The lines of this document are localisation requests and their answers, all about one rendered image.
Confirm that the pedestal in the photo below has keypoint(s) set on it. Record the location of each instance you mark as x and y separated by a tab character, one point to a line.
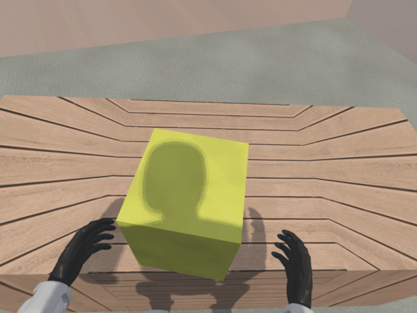
342	179

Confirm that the right robot hand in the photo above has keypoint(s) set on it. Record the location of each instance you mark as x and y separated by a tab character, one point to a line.
297	268

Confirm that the left robot hand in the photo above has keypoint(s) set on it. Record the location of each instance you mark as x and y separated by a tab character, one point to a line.
80	248

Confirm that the carton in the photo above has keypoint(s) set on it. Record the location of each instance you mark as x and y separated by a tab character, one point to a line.
184	209

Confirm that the robot left forearm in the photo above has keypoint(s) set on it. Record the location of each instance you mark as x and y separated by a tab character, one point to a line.
48	297

